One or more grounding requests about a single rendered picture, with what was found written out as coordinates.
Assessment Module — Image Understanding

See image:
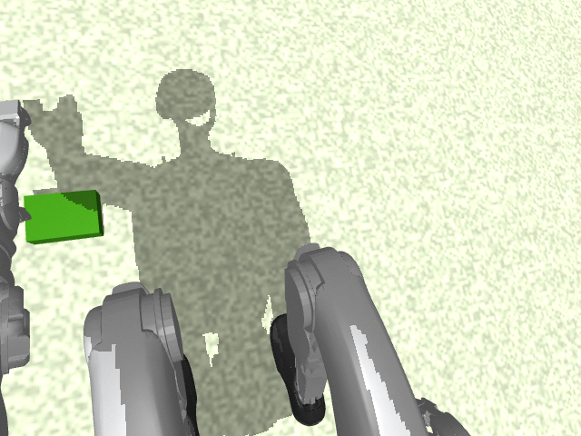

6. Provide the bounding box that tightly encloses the left robot foot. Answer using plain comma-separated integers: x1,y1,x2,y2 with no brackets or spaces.
181,355,200,436

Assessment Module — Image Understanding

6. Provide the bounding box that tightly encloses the left robot hand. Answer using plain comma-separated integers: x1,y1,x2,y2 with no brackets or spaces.
0,99,32,223

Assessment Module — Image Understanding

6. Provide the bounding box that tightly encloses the small box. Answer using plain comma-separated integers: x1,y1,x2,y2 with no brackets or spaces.
24,190,103,244

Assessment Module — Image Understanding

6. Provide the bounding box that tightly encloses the right robot hand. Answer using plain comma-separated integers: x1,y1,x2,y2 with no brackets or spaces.
416,398,470,436

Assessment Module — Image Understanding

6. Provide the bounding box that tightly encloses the right robot foot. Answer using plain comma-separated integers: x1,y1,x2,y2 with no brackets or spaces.
270,313,326,426

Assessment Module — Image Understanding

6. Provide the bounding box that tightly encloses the left robot arm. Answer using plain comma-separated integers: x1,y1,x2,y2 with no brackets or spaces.
0,178,30,436

